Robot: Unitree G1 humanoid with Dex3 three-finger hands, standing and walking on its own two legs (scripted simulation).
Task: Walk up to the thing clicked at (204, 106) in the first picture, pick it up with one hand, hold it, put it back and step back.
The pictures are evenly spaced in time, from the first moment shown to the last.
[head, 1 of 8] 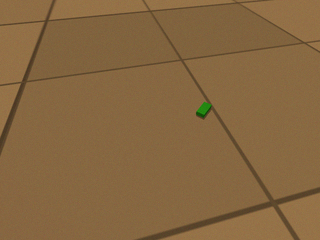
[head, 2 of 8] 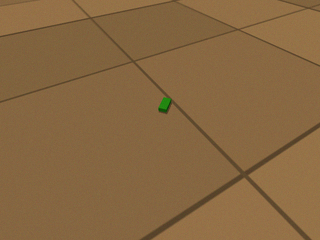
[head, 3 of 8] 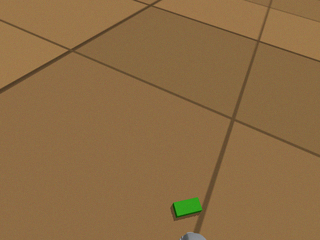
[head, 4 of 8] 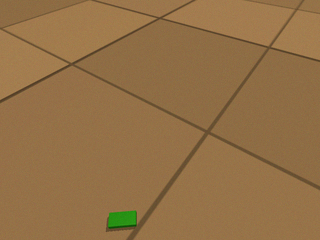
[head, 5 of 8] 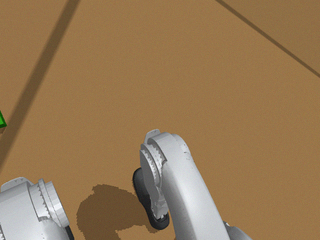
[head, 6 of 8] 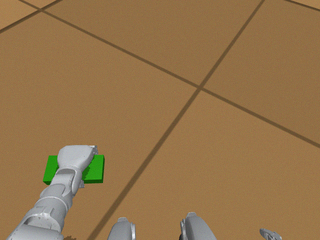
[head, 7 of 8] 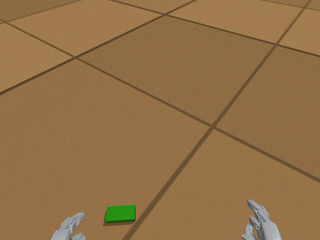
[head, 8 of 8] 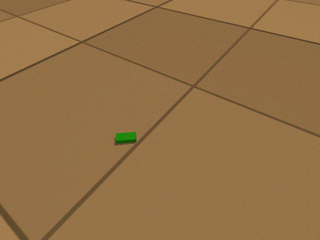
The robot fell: no
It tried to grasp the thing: yes
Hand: left
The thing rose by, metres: 0.69
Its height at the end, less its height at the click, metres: +0.00
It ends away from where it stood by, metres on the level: 0.02
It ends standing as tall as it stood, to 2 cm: yes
